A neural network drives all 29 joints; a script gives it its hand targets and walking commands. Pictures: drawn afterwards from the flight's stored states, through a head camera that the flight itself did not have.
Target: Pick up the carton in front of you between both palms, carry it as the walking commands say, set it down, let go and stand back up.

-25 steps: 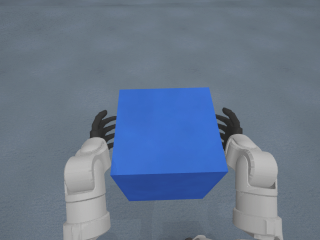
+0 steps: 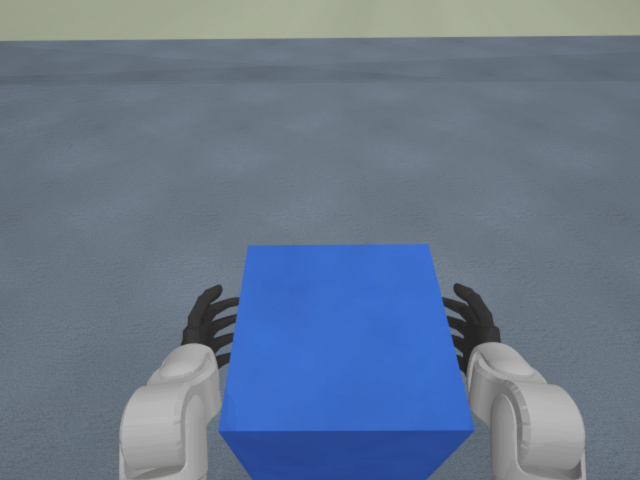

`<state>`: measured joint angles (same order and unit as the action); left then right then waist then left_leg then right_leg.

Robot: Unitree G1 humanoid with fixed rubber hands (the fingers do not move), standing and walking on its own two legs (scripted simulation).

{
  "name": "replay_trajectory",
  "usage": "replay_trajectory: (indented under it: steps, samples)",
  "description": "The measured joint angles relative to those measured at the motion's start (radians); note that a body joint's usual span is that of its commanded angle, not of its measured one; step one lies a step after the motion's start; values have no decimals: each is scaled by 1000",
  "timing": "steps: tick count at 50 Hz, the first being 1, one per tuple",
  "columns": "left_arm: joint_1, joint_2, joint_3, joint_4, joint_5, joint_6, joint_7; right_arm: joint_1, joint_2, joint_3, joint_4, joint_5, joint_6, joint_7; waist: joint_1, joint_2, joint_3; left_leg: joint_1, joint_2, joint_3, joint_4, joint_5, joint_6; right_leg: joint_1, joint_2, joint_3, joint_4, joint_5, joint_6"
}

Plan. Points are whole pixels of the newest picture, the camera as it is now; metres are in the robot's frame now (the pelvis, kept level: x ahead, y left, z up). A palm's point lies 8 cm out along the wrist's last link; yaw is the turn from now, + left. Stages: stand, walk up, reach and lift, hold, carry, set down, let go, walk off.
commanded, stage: carry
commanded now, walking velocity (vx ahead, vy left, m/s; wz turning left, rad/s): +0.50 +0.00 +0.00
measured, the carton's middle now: (338, 372) +0.25 +0.00 +0.04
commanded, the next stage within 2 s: none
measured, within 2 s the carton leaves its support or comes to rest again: neither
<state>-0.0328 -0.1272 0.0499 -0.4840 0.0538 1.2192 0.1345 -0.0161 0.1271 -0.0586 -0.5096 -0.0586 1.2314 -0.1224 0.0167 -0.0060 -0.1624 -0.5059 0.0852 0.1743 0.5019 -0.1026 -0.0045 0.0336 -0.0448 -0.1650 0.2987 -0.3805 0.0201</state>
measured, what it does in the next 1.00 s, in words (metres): walks ahead: left foot, then right foot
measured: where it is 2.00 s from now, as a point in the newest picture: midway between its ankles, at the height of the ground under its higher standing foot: (332, 360)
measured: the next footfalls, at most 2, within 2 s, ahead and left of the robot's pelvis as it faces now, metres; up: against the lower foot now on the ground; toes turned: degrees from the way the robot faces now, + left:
left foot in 0.02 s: +0.19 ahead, +0.12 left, +0.00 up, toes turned +11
right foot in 0.50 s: +0.49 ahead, -0.12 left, +0.00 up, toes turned -13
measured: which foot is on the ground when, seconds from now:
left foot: up 0.00-0.00, down 0.02-0.54, up 0.56-0.96, down 0.98-1.00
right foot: down 0.00-0.06, up 0.08-0.48, down 0.50-0.98, up 1.00-1.00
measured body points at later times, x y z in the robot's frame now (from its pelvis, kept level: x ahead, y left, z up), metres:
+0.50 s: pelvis +0.31 -0.01 -0.01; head +0.28 -0.01 +0.44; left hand +0.56 +0.14 +0.10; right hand +0.56 -0.16 +0.09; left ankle +0.15 +0.11 -0.73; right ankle +0.44 -0.11 -0.73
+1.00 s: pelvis +0.63 +0.01 -0.01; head +0.61 +0.01 +0.44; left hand +0.89 +0.16 +0.09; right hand +0.88 -0.15 +0.09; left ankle +0.76 +0.09 -0.74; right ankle +0.45 -0.11 -0.73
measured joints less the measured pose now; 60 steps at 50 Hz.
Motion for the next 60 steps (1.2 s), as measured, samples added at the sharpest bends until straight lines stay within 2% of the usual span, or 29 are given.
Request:
replay_trajectory:
  steps: [1,2,3,5,7,8,11,15,21,24,25,26,27,28,30,31,33,37,42,46,48,49,51,53,54,56,60]
  samples:
    - [-5,0,2,-2,2,8,0,-7,0,-1,2,1,5,0,1,-5,-3,29,-9,20,-25,-17,6,11,-9,7,41,-43,12]
    - [-14,1,10,1,4,14,0,-16,0,1,15,1,4,0,-2,-24,-2,44,-22,37,-14,16,28,4,-33,15,116,-95,21]
    - [-20,1,22,12,6,17,0,-30,0,4,43,0,-1,0,-7,-43,-1,40,-31,53,33,-1,52,-42,-62,29,244,-112,20]
    - [-26,1,40,39,11,25,0,-51,0,6,97,-1,-2,1,-20,-39,11,56,-29,64,70,-66,76,-194,-54,88,569,-101,9]
    - [-27,1,39,60,14,29,0,-47,1,2,117,-1,-2,1,-28,-25,29,103,-26,66,28,-84,71,-343,-37,106,789,-69,-12]
    - [-26,1,35,68,15,27,-1,-38,1,-1,117,0,-4,1,-31,-22,35,131,-29,65,-3,-83,68,-403,-38,103,829,-34,-20]
    - [-16,1,18,75,17,6,-4,-11,1,-6,102,1,-21,1,-40,-13,45,218,-36,60,-103,-78,63,-531,-53,87,774,71,-25]
    - [8,0,3,46,20,-21,-7,10,1,-1,71,7,-44,2,-44,-3,38,334,-42,51,-216,-87,49,-612,-72,66,557,177,-8]
    - [29,-1,3,-32,16,-15,-7,9,1,18,15,10,-36,2,-35,-4,20,494,-43,43,-277,-174,4,-605,-67,19,277,300,-10]
    - [25,0,8,-46,12,1,-7,1,1,22,0,4,-16,2,-32,5,13,560,-32,34,-239,-261,-29,-550,-49,-23,197,305,-26]
    - [17,0,10,-45,10,6,-7,-4,0,21,-5,1,-8,2,-30,10,13,570,-21,27,-193,-307,-42,-517,-38,-42,171,287,-32]
    - [7,0,8,-33,9,6,-8,-12,0,14,-4,-1,-1,2,-24,30,16,560,4,18,-109,-362,-49,-501,-25,-59,180,318,-57]
    - [-8,0,5,-6,10,1,-8,-20,-1,1,5,-3,4,2,-17,50,20,507,34,0,32,-369,-44,-505,-17,-74,229,295,-79]
    - [-22,0,3,23,9,0,-8,-26,-1,-10,17,-6,9,2,-9,53,27,430,37,-42,207,-368,-39,-502,-18,-80,260,254,-92]
    - [-31,0,6,57,8,2,-7,-30,-1,-18,37,-11,20,2,-2,44,49,267,11,-103,504,-355,-17,-464,-23,-84,246,205,-98]
    - [-26,-1,8,60,7,2,-7,-29,-1,-15,43,-13,21,2,0,39,59,196,4,-111,588,-329,-5,-436,-24,-85,217,203,-88]
    - [-8,-1,12,52,5,-5,-8,-25,-1,-4,48,-15,15,2,4,33,74,84,8,-109,630,-259,7,-378,-19,-84,151,205,-83]
    - [19,-1,16,20,-1,-31,-9,-10,0,16,33,-15,-13,2,10,20,79,-50,27,-92,491,-147,-3,-264,-12,-72,37,197,-74]
    - [27,-1,7,-26,-8,-39,-10,9,1,24,-21,-15,-25,2,2,17,64,-94,34,-60,219,-26,-16,-120,-7,-62,-51,148,-45]
    - [15,-1,-4,-46,-3,-23,-10,7,1,15,-52,-10,-11,2,-8,17,57,-58,8,-13,51,63,-7,-17,-12,-58,-47,62,-5]
    - [6,0,-4,-51,3,-10,-10,-3,0,11,-52,-7,-1,2,-11,14,61,0,-15,25,-35,125,-1,14,-24,-50,19,-14,20]
    - [2,0,-1,-52,5,-4,-10,-12,0,10,-46,-6,4,2,-10,15,63,40,-22,41,-68,142,18,13,-31,-42,89,-62,31]
    - [-28,1,26,-26,7,7,-11,-41,0,13,6,-9,-7,2,-23,-28,80,42,-44,61,-5,26,79,-84,-70,6,347,-126,42]
    - [-42,1,39,-5,13,14,-11,-63,1,8,47,-6,-11,2,-24,-39,112,59,-41,67,1,-10,95,-218,-42,74,591,-165,35]
    - [-42,0,37,0,17,15,-11,-63,1,4,55,-3,-11,2,-23,-38,124,77,-39,68,-21,-5,90,-272,-29,85,647,-167,26]
    - [-37,0,27,5,20,10,-11,-52,1,-1,52,1,-17,3,-21,-35,141,118,-40,67,-77,5,85,-340,-21,84,609,-144,15]
    - [-33,0,11,-9,21,-15,-11,-30,1,-4,24,6,-46,5,-22,-31,152,178,-44,60,-134,-3,76,-384,-18,71,357,-64,4]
